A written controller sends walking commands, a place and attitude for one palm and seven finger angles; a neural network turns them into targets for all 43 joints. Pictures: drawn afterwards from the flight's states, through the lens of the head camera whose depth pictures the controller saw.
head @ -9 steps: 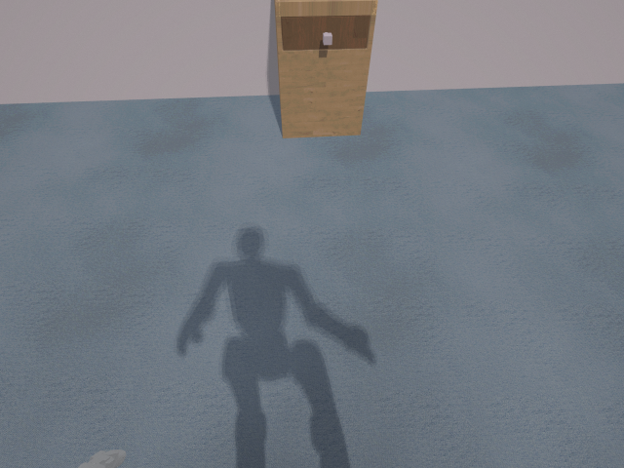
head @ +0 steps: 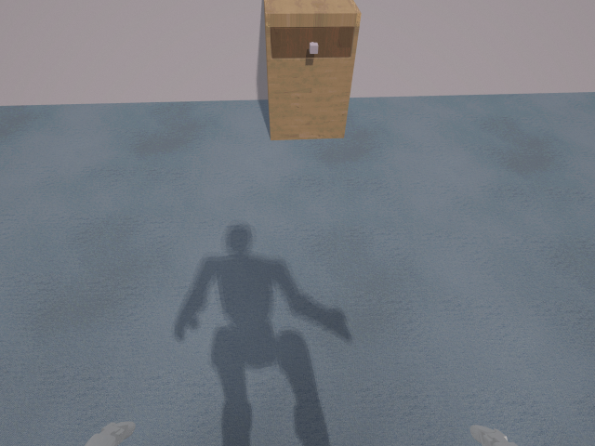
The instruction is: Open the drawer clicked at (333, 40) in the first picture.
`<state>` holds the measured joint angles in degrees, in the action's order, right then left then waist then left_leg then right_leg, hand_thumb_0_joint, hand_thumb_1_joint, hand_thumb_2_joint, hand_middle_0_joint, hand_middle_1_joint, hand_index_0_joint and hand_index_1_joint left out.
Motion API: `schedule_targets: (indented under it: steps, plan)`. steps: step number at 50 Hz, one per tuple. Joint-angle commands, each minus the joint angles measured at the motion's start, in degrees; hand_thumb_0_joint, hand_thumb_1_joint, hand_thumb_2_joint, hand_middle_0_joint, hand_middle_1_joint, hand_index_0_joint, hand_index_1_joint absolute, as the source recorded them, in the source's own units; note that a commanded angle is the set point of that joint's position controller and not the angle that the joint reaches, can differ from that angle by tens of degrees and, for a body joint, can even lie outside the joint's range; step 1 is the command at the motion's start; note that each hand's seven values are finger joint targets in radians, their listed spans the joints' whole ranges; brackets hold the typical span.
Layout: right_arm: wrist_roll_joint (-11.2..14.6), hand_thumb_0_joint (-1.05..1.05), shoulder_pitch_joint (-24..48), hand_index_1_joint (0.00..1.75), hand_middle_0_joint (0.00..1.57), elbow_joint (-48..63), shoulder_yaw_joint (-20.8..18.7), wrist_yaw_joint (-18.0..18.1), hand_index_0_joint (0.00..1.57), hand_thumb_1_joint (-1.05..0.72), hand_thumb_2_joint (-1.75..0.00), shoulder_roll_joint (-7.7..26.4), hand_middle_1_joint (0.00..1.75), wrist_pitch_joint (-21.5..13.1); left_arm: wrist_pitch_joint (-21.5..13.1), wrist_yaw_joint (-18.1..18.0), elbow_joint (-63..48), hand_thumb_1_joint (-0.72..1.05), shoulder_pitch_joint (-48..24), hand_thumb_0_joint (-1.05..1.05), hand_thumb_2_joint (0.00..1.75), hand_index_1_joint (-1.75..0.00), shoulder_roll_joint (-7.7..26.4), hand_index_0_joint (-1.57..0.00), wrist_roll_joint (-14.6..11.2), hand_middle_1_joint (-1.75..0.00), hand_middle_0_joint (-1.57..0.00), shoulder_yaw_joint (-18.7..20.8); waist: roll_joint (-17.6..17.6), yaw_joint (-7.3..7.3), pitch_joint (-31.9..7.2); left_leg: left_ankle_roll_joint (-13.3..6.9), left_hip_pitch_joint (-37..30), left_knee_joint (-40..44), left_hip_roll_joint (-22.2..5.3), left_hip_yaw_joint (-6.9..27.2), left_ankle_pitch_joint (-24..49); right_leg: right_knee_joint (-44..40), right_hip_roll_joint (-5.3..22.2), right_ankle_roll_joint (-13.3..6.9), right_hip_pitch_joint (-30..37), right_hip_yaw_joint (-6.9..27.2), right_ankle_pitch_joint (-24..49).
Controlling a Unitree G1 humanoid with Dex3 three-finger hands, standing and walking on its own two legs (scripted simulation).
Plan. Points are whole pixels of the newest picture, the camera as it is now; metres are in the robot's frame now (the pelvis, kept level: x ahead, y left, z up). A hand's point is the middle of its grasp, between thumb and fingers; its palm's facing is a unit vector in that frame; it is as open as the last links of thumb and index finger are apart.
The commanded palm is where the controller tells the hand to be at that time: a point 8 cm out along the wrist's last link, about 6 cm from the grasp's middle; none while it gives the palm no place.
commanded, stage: stand and wait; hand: left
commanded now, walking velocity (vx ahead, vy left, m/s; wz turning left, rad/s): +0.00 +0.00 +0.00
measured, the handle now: (313, 46) +1.81 +0.02 -0.22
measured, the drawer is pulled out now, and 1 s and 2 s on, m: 0.00 0.00 0.00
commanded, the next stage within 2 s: look at it before walking up in 0.64 s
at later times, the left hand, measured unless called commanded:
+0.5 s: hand out of the picture +0.06 +0.24 -0.15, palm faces -0.03 -0.94 -0.34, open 7.4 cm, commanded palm none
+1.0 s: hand out of the picture +0.04 +0.24 -0.15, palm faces -0.05 -0.94 -0.33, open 7.4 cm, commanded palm none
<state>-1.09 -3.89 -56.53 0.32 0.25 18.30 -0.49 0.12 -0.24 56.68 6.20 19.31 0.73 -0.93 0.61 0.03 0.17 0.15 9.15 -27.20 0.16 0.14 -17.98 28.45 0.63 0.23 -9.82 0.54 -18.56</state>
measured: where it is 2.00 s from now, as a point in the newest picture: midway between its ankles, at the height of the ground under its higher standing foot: outside the picture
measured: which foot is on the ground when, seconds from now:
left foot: down 0.00-1.00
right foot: down 0.00-1.00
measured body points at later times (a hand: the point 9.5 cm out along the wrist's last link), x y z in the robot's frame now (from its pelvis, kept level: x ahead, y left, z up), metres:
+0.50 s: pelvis -0.01 -0.01 +0.01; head +0.00 -0.01 +0.46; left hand +0.06 +0.29 -0.13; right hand +0.07 -0.31 -0.12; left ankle -0.04 +0.12 -0.74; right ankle -0.04 -0.12 -0.74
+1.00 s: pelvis -0.03 -0.01 +0.01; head -0.03 -0.01 +0.46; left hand +0.05 +0.29 -0.12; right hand +0.04 -0.30 -0.12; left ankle -0.04 +0.12 -0.74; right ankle -0.04 -0.12 -0.74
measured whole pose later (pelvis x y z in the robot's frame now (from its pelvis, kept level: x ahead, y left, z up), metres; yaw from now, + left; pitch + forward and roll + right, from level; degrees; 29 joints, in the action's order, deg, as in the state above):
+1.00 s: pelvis -0.03 -0.01 +0.01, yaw +0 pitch -2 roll +0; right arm -0.6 -7.2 -63.3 0.4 -0.1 19.0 -0.5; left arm -0.1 0.2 61.9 8.0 19.6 0.8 -0.7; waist 0.5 0.2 1.4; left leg 1.0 7.3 -21.1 -0.9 0.0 -12.1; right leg 22.3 -0.4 -0.5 -8.1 0.6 -12.4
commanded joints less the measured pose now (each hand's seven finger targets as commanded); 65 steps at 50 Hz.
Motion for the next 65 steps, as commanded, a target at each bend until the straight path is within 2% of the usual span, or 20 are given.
schedule_targets:
  steps: [1, 7, 21, 28, 46, 51, 58, 65]
  plan:
    - [0.1, 0.0, 2.1, 0.3, 0.2, 3.2, -3.1, 1.1, 0.2, -0.9, -0.9, 12.3, 0.3, -1.4, -1.3, -0.9, -3.6, 0.9, -1.4, 0.0, 0.9, -0.3, 12.0, -0.2, -0.1, -0.3, -0.2, 3.3, -0.3, -0.04, -4.8, -2.3, -2.4, 2.7, -6.3, 3.5, 23.4, -3.1, 6.0, -2.5, 1.9, 4.1, 24.4]
    - [0.2, 0.0, 2.0, 0.3, 0.2, 2.4, -3.0, 1.2, 0.2, -0.9, -0.9, 12.1, 0.3, -1.5, -1.4, -0.9, -3.1, 0.9, -0.9, 0.0, 0.9, -0.3, 11.8, -0.2, -0.2, -0.3, -0.2, 3.5, -0.6, -0.09, -6.1, -2.2, -3.4, 3.1, -6.5, 3.4, 24.1, -3.8, 6.3, -2.5, 3.5, 4.3, 25.6]
    - [0.5, 0.0, 1.0, 0.3, 0.2, -0.6, -2.6, 1.1, 0.2, -0.9, -0.9, 12.6, 0.3, -1.3, -1.5, -0.8, -0.4, 0.9, -0.2, 0.0, 0.9, -0.3, 12.3, -0.2, -0.4, -0.3, -0.2, 3.2, -0.3, -0.26, -4.4, -1.8, -3.7, 5.4, -7.0, 3.7, 21.1, -6.4, 6.5, -2.6, 4.0, 5.1, 24.0]
    - [0.6, 0.0, 0.5, 0.3, 0.2, -1.7, -2.4, 1.0, 0.2, -0.9, -0.9, 12.7, 0.3, -1.3, -1.4, -0.6, 0.5, 0.9, -0.7, 0.0, 0.9, -0.3, 12.2, -0.2, -0.3, -0.3, -0.2, 3.1, -0.5, -0.33, -1.8, -1.8, -2.4, 7.4, -6.9, 4.1, 16.9, -8.3, 6.4, -2.3, 2.9, 5.4, 18.7]
    - [0.6, 0.0, -0.3, 0.3, 0.2, -2.9, -2.2, 0.6, 0.2, -0.9, -0.9, 12.6, 0.3, -1.4, -1.5, -0.4, 1.2, 0.9, -0.7, 0.0, 0.9, -0.3, 12.0, -0.2, -0.1, -0.3, -0.2, 2.9, 0.1, -0.23, -0.9, -1.7, -1.8, 9.0, -7.0, 4.8, 12.2, -10.5, 6.1, -2.1, 0.7, 6.3, 11.9]
    - [0.6, 0.0, -0.7, 0.3, 0.2, -3.2, -2.2, 0.6, 0.2, -0.9, -0.9, 12.7, 0.3, -1.4, -1.6, -0.4, 1.6, 0.9, -0.4, 0.0, 0.9, -0.3, 11.9, -0.2, -0.2, -0.3, -0.2, 2.8, -0.5, -0.08, -2.0, -1.6, -2.3, 8.9, -7.0, 4.9, 13.2, -10.4, 6.1, -2.2, 1.2, 6.4, 13.0]
    - [0.6, 0.0, -0.7, 0.3, 0.2, -3.6, -2.1, 0.6, 0.2, -0.9, -0.9, 12.8, 0.3, -1.4, -1.5, -0.3, 1.9, 0.9, -0.2, 0.0, 0.9, -0.3, 11.8, -0.2, -0.1, -0.3, -0.2, 2.7, -1.0, -0.19, -0.8, -1.7, -1.7, 9.6, -7.1, 5.1, 12.2, -10.6, 6.0, -2.0, 0.7, 6.3, 11.7]
    - [0.7, 0.0, -0.8, 0.3, 0.2, -3.8, -2.2, 0.6, 0.2, -0.9, -0.9, 12.8, 0.3, -1.5, -1.6, -0.4, 2.2, 0.9, 0.2, 0.0, 0.9, -0.3, 11.8, -0.2, -0.2, -0.3, -0.2, 2.7, -0.9, -0.1, -2.4, -1.6, -2.9, 9.2, -7.3, 4.8, 14.0, -10.4, 6.2, -2.0, 1.5, 6.1, 14.3]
